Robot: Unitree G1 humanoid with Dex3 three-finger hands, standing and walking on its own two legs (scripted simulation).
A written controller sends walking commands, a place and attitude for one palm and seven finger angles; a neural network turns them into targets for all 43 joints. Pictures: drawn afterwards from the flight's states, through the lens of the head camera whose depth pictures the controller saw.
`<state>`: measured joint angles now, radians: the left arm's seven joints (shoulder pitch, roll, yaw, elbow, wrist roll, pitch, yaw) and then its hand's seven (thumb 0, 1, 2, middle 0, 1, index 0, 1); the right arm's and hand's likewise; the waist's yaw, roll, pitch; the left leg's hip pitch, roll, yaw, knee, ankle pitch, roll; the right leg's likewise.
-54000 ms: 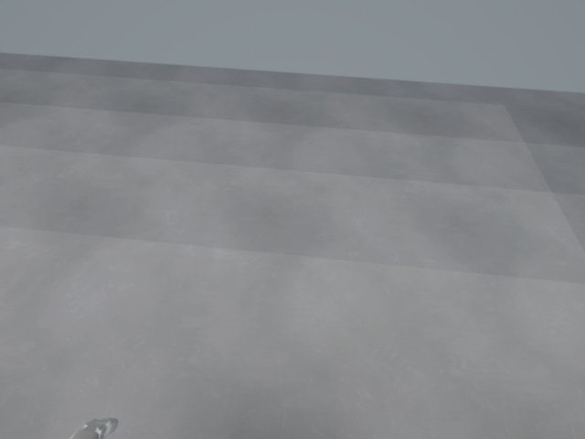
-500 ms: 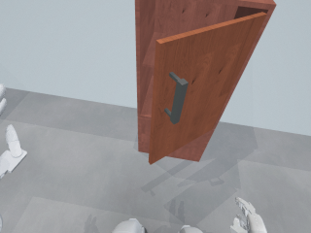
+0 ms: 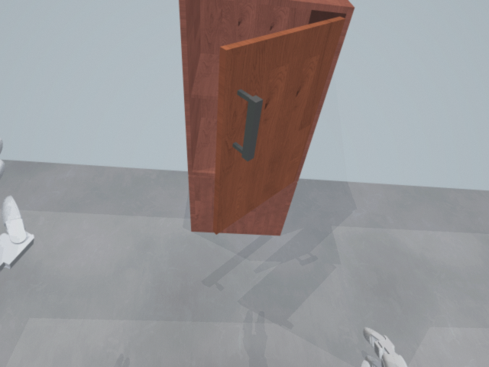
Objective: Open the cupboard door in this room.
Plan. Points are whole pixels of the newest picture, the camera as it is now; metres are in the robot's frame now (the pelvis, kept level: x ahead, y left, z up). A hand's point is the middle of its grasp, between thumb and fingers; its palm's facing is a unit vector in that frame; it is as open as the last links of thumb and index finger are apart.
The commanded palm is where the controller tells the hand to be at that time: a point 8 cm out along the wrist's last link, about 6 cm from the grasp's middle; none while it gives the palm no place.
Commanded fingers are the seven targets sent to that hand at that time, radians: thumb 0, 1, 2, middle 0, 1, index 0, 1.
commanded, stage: stop stepping back and stand still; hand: left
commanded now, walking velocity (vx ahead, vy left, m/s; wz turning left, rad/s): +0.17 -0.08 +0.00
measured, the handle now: (245, 126) +0.59 +0.04 +0.09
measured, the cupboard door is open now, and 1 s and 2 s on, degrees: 42 42 42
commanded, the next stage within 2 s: let the arm hang, fingers relaxed in 0.68 s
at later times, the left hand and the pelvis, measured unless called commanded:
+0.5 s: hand out of the picture +0.12 +0.28 +0.19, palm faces +0.43 -0.83 -0.36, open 7.4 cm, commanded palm +0.07 +0.33 +0.19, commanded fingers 0.00 0.90 0.90 -0.20 -0.30 -0.20 -0.30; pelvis -0.08 +0.03 +0.01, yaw -1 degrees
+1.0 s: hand out of the picture +0.04 +0.22 -0.12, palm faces +0.03 -0.96 -0.27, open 7.4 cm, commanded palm none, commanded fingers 0.00 0.90 0.90 -0.20 -0.30 -0.20 -0.30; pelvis -0.07 +0.02 +0.01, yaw +2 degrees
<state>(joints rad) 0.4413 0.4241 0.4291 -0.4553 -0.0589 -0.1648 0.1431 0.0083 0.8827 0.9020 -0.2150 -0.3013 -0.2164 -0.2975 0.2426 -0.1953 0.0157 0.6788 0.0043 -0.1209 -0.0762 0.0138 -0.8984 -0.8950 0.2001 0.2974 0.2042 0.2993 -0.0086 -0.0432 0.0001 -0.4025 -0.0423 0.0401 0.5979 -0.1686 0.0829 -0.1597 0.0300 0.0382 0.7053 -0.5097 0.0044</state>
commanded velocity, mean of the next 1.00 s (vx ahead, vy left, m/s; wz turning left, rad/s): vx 0.10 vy -0.05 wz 0.00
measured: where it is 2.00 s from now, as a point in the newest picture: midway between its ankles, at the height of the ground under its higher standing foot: outside the picture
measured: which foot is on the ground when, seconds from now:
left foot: down 0.00-0.20, up 0.22-0.50, down 0.52-0.78, up 0.80-1.00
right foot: up 0.00-0.20, down 0.22-1.00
